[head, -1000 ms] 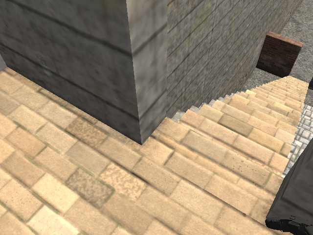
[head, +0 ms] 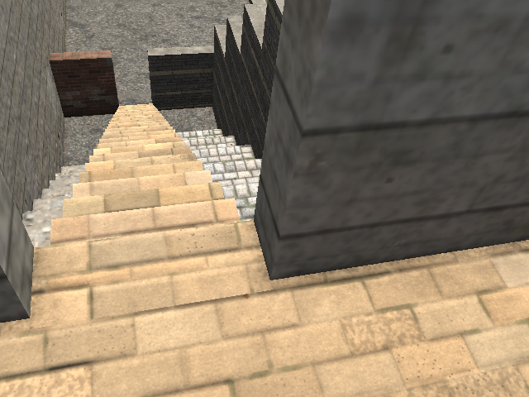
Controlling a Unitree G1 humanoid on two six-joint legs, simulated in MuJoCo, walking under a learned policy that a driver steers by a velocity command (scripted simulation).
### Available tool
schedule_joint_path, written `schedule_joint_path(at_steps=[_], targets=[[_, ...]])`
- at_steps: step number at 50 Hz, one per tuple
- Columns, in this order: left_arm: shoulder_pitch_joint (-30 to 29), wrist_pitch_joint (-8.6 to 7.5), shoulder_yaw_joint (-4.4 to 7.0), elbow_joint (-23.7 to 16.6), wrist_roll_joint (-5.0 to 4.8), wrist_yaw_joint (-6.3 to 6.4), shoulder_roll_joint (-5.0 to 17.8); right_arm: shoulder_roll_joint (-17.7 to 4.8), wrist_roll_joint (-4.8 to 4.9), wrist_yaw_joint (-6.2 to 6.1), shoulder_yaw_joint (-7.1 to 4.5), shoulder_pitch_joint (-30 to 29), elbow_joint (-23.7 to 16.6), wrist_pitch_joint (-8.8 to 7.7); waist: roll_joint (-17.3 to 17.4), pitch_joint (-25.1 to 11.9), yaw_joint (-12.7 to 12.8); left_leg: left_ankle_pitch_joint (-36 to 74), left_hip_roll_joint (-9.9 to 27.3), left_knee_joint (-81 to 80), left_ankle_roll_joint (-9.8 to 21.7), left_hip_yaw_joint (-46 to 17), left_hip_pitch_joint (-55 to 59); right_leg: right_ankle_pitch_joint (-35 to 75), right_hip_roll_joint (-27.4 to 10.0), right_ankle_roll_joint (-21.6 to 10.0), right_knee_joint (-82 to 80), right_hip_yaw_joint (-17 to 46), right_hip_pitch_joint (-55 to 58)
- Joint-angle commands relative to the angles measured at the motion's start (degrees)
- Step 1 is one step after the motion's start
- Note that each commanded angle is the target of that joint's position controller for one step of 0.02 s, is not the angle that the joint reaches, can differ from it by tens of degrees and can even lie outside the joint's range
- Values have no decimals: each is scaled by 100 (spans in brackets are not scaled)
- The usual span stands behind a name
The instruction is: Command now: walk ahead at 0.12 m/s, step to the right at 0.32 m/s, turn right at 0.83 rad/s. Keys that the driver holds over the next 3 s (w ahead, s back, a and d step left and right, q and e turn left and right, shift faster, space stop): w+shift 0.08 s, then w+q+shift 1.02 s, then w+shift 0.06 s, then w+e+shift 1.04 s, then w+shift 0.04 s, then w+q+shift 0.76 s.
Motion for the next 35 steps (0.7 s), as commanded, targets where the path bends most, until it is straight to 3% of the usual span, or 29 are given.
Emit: schedule_joint_path(at_steps=[1,3,5,7,8,9,10,11,12,13,14,15,16,18,21,24,27,28,29,30,31,32,33,34,35], targets=[[-506,-24,-139,-574,9,-93,-128,-1201,-81,-67,-381,478,81,-91,1589,-137,-164,58,1302,-1161,985,-893,522,-50,-381,15,-911,128,-367],[-674,-48,-227,-662,-43,-145,-276,-1460,-134,-85,-509,473,204,-105,1879,-65,-222,-173,1414,-1338,1001,-799,352,-429,-506,-65,-1994,9,120],[-659,-78,-318,-706,-70,-109,-423,-1648,-147,-83,-613,300,272,-67,2157,-35,-217,-274,1245,-1450,949,-489,-100,-1043,-448,-174,-3124,-355,1070],[-289,-80,-350,-623,-26,10,-483,-1612,-132,-100,-629,133,325,11,2434,53,-126,-282,1097,-1502,883,-455,-459,-1164,-265,-419,-4253,-824,1889],[287,-86,-345,-393,22,68,-556,-1499,-65,-93,-594,27,347,47,2299,70,136,47,1028,-1245,853,-449,-775,-546,-199,-601,-5030,-1031,2542],[1117,-125,-279,4,84,103,-439,-1114,-29,-56,-488,211,445,55,1584,-240,426,217,643,-283,768,-188,-1213,-490,13,-776,-5517,-1018,3592],[1647,-224,-205,362,120,54,-17,-477,-94,37,-314,579,554,128,-499,-582,672,-2062,-309,1754,681,355,-1895,-776,-528,-954,-6280,-119,4249],[1756,-275,-70,230,117,42,1086,52,-5,28,-135,213,210,298,-2371,-526,986,-3217,-1505,3045,642,-236,-3252,-1517,-1764,-1581,-6666,1047,3600],[1582,-333,-195,336,29,103,707,-504,127,61,-229,-388,110,383,-1908,-242,1076,-2699,-1281,3417,841,-1096,-2978,-2156,-1845,-1650,-7109,993,2817],[1061,-345,-369,401,55,220,244,-707,156,157,-318,-224,183,355,-1601,16,548,-2091,-1325,3542,937,-1207,-2683,-2018,-1641,-1451,-6993,671,2385],[518,-348,-423,366,65,328,35,-746,89,216,-353,212,425,296,-1268,28,75,-1529,-1286,3563,892,-1068,-2494,-1520,-1354,-1255,-6857,222,2404],[150,-387,-464,265,32,471,-173,-699,-49,234,-364,587,651,259,-1063,-110,-186,-1102,-1287,3722,810,-802,-2307,-886,-1191,-1181,-6719,-153,2537],[-18,-444,-536,171,35,558,-415,-619,-117,246,-358,769,807,250,-891,-220,-257,-934,-1265,3907,720,-595,-2123,-374,-1141,-1254,-6681,-393,2517],[-71,-518,-591,112,27,665,-611,-482,-111,297,-329,548,728,272,-568,-169,-270,-851,-1184,4073,626,-380,-2043,-32,-1330,-1543,-6695,-493,2384],[375,-553,-592,235,12,844,-656,-183,-124,391,-211,7,417,328,-208,44,-126,-874,-1023,3718,681,-311,-2254,123,-1706,-1885,-6687,-386,2559],[710,-586,-565,381,7,1004,-603,50,-146,483,-103,-245,162,325,153,-28,-84,-981,-866,3104,845,-356,-2200,1058,-1924,-1865,-6460,-420,3054],[904,-568,-515,486,10,1065,-459,199,-69,554,-19,-453,-95,315,360,-229,-28,-1216,-855,2552,943,-175,-1871,3268,-2012,-1648,-6014,-743,3458],[1526,-680,-372,621,-201,1117,-75,-31,5,623,-68,-815,-283,410,1152,-200,149,-1327,-955,2818,798,-333,-2544,5356,-3031,-1462,-5958,126,4375],[1651,-673,-278,748,-229,1122,107,41,47,632,-66,-536,-292,485,1202,-516,-20,-1446,-815,2948,765,-571,-2583,5970,-3041,-1217,-5746,-36,4822],[1444,-652,-257,661,-194,1107,81,98,121,653,-55,-338,-235,538,860,-616,-90,-1507,-828,2936,723,-579,-2361,5945,-2830,-980,-5662,-349,4774],[654,-529,-336,451,-51,1089,-102,370,150,673,15,-258,-258,510,-82,-518,-288,-1434,-742,2642,826,-283,-1579,4809,-1843,-953,-5635,-1440,3754],[425,-478,-399,306,8,1046,-284,191,196,670,-20,-523,-332,473,-346,-345,-231,-1338,-926,2303,878,-17,-1060,4573,-1501,-897,-5538,-1771,3196],[531,-466,-391,308,-21,1024,-272,38,191,652,-69,-685,-437,472,-310,-313,-190,-1359,-1098,2072,921,235,-722,5232,-1450,-760,-5345,-1934,2968],[590,-476,-330,275,-123,1006,-116,-15,159,626,-87,-505,-477,504,-304,-443,-274,-1546,-1215,1763,982,399,-371,6222,-1506,-497,-5116,-2041,2960],[486,-496,-207,192,-288,1008,143,-51,84,546,-100,-43,-487,538,-433,-581,-482,-1803,-1286,1244,1096,504,105,7359,-1600,-66,-4785,-2149,2868]])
